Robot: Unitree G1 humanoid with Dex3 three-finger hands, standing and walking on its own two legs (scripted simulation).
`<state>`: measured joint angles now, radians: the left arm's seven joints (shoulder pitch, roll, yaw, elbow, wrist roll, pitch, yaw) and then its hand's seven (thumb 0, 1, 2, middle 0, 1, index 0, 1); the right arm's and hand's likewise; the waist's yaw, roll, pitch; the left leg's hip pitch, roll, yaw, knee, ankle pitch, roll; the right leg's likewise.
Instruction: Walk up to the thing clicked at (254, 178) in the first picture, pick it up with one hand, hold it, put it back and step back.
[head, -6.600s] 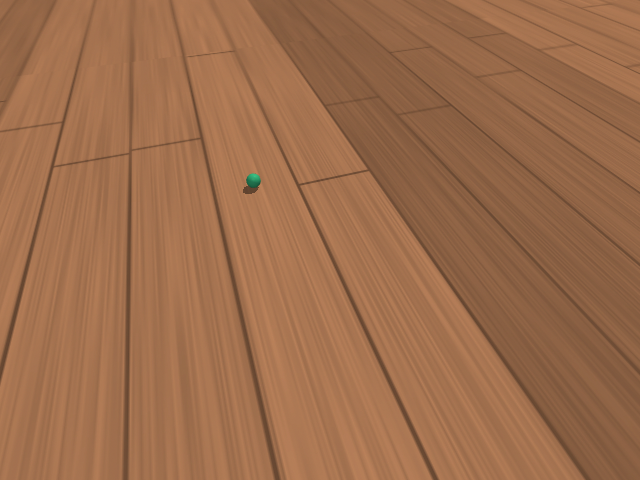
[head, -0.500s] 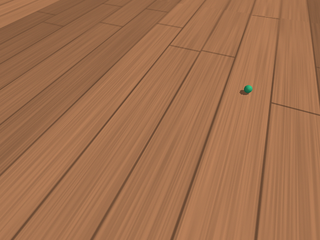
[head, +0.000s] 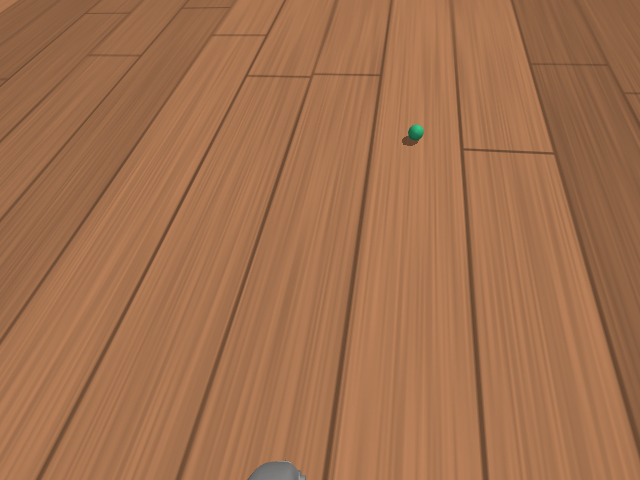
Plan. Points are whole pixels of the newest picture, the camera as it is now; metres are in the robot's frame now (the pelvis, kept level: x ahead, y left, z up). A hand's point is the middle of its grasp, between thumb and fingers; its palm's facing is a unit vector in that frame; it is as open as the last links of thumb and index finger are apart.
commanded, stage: walk up
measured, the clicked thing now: (415, 132) +1.63 -0.30 -0.73
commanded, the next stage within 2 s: stand in 1.28 s
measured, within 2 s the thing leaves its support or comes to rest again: neither
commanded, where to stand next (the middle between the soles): +0.04 +0.03 m, yaw -11 degrees
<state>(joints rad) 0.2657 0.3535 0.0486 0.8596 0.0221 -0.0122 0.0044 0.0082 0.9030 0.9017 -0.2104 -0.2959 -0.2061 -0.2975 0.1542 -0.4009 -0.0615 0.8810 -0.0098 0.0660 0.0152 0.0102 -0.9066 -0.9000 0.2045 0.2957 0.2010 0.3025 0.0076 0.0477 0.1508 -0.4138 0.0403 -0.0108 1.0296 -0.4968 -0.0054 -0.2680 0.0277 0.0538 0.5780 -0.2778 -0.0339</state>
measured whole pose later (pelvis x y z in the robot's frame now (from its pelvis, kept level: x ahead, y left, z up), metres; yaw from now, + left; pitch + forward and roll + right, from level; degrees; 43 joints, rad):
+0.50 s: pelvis -0.01 +0.02 -0.01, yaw -8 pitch -2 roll +0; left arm 0.23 0.42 0.05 0.87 0.01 -0.01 0.00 0.01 0.91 0.90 -0.21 -0.30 -0.20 -0.30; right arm 0.18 -0.39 -0.05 0.84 -0.03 0.01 0.02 0.01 -0.90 -0.90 0.21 0.30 0.21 0.30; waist -0.01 -0.01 0.13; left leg -0.28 0.08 0.07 0.66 -0.34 -0.02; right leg -0.26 0.02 0.03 0.66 -0.41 0.00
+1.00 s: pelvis -0.01 +0.04 +0.00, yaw -12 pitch -4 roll +0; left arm 0.14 0.37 0.02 1.02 0.00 -0.02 0.00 0.01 0.91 0.90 -0.21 -0.30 -0.20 -0.30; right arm 0.14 -0.34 -0.01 1.02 -0.01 0.00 0.02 0.01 -0.90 -0.90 0.21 0.30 0.20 0.30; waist 0.00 -0.01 0.06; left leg -0.18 0.04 0.02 0.52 -0.27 -0.03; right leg -0.20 0.01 0.10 0.53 -0.27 0.02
